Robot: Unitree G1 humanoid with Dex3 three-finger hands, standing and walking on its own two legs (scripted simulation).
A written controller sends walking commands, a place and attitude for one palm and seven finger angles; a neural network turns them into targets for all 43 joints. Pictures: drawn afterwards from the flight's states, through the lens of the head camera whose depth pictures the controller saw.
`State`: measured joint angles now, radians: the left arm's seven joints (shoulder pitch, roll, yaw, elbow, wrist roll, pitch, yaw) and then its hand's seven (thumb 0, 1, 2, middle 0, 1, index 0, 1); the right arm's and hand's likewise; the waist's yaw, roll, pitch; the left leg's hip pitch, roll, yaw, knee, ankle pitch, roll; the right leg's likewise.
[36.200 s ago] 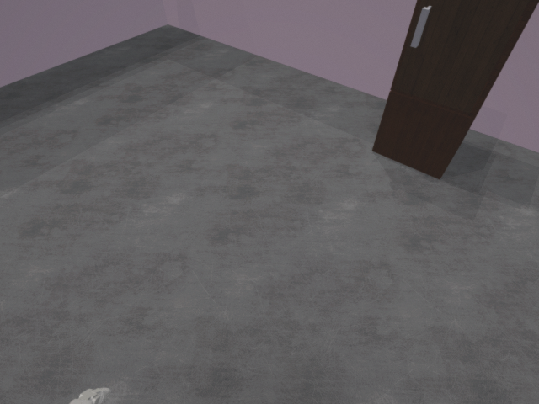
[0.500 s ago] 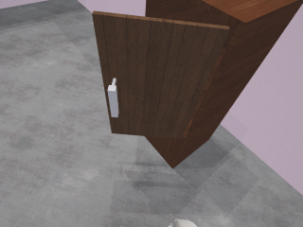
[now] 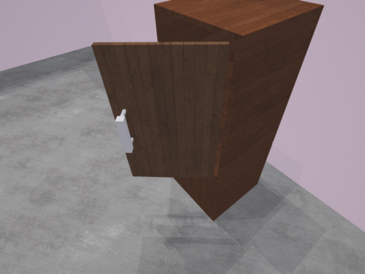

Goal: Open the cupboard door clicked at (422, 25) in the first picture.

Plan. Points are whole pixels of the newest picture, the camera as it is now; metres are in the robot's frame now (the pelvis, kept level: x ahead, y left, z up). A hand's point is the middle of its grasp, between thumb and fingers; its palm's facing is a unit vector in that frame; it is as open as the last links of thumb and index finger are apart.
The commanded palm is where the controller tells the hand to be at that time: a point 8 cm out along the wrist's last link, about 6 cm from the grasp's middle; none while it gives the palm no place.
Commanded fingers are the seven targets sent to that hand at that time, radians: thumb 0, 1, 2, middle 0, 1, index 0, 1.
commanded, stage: come to a stop and stand still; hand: left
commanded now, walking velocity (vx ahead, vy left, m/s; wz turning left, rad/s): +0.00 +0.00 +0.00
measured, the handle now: (126, 131) +0.58 +0.22 -0.04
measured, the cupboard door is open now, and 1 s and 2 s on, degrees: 49 49 49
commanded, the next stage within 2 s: look again from close up in 0.30 s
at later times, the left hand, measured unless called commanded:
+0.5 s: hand out of the picture -0.04 +0.14 -0.17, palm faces +0.07 -0.98 -0.16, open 7.4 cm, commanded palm none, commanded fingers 0.00 0.90 0.90 -0.20 -0.30 -0.20 -0.30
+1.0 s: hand out of the picture -0.03 +0.15 -0.17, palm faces +0.07 -0.98 -0.16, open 7.4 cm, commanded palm none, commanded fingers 0.00 0.90 0.90 -0.20 -0.30 -0.20 -0.30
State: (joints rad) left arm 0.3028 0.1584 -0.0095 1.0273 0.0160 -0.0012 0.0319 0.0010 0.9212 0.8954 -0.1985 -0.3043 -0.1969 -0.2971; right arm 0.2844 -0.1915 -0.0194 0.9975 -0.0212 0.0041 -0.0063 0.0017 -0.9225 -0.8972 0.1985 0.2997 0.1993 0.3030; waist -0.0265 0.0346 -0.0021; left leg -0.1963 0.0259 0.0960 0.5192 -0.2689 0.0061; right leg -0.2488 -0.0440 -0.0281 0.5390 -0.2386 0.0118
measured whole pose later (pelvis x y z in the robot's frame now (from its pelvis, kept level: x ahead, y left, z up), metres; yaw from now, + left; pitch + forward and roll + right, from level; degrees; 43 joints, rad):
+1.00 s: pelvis -0.01 +0.00 +0.01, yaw +1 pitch -2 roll +0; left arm 0.36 0.11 0.00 1.10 0.02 -0.02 0.04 0.00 0.91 0.90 -0.20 -0.30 -0.20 -0.30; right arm 0.33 -0.11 -0.01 1.11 -0.02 -0.02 -0.02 0.00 -0.91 -0.90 0.20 0.30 0.20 0.30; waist 0.00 -0.01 0.02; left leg -0.20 0.02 0.07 0.44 -0.21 0.01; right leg -0.23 -0.05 -0.05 0.45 -0.18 0.01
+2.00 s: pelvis +0.02 -0.02 +0.01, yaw +0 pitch -1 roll +1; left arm 0.26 0.15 0.00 1.10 0.01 -0.02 0.03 0.01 0.92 0.90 -0.20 -0.30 -0.20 -0.30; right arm 0.29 -0.16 0.01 1.11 -0.02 -0.02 -0.01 0.00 -0.91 -0.90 0.20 0.30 0.20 0.30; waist -0.01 0.02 0.04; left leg -0.16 0.04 0.09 0.43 -0.25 -0.02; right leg -0.23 -0.03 -0.04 0.49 -0.24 -0.01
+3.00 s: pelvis +0.03 -0.01 +0.01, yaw +0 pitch -1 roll +0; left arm 0.38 0.16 0.02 0.79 -0.06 0.06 0.06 0.02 0.94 0.89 -0.20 -0.31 -0.20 -0.30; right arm 0.31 -0.16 0.02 1.05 0.01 -0.06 -0.04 0.01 -0.92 -0.90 0.20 0.30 0.20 0.30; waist 0.00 0.01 0.05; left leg -0.16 0.05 0.08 0.46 -0.27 -0.02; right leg -0.21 -0.02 -0.05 0.48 -0.25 -0.01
